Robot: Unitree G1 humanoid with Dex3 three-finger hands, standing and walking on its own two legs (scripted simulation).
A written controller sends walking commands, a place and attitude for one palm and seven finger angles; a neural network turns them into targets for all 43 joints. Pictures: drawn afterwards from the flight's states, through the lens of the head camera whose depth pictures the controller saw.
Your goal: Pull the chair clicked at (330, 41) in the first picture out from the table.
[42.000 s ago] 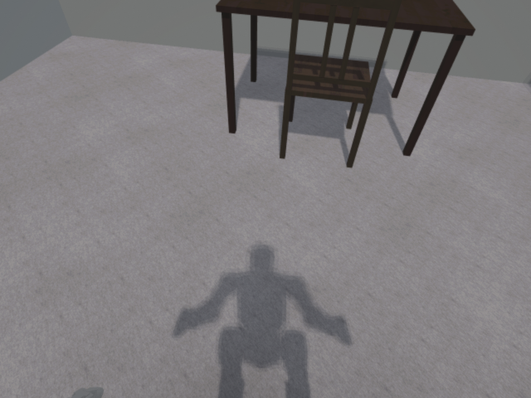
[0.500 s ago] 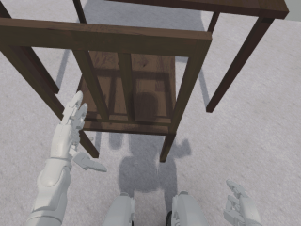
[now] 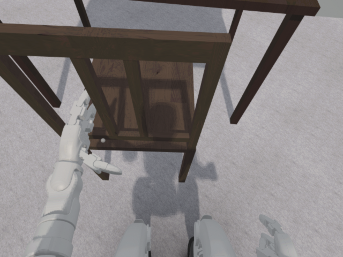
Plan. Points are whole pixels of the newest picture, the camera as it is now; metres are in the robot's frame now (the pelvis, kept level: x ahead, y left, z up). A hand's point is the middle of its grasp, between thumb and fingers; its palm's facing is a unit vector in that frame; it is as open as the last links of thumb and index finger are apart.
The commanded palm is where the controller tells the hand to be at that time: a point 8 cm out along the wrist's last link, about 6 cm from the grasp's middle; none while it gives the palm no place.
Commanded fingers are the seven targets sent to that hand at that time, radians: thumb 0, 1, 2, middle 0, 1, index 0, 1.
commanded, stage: push the fingers through the gap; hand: left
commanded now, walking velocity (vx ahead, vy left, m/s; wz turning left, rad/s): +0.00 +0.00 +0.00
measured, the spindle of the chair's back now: (101, 104) +0.46 +0.18 +0.03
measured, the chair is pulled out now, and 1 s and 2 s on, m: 0.22 0.22 0.23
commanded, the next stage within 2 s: hook a spindle and tug to test in 0.86 s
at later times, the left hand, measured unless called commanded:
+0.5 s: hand (103, 121) +0.42 +0.17 +0.03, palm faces -0.02 -1.00 -0.04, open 16.9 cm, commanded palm +0.39 +0.22 +0.02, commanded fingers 0.00 -0.50 0.30 -0.06 -0.08 -0.06 -0.08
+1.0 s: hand (105, 120) +0.42 +0.17 +0.02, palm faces -0.02 -1.00 -0.04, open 16.9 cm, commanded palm +0.40 +0.21 +0.02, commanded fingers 0.00 -0.50 0.30 -0.11 -0.24 -0.11 -0.24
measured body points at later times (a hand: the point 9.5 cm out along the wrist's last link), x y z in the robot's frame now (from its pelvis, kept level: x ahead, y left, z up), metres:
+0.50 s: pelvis +0.00 +0.00 +0.00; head +0.12 +0.01 +0.43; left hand +0.41 +0.22 +0.03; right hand +0.10 -0.26 -0.12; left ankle +0.01 +0.11 -0.62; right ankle +0.05 -0.12 -0.62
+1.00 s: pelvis +0.00 +0.01 +0.00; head +0.13 +0.02 +0.43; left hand +0.42 +0.22 +0.02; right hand +0.10 -0.26 -0.11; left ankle +0.01 +0.11 -0.62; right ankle +0.05 -0.12 -0.62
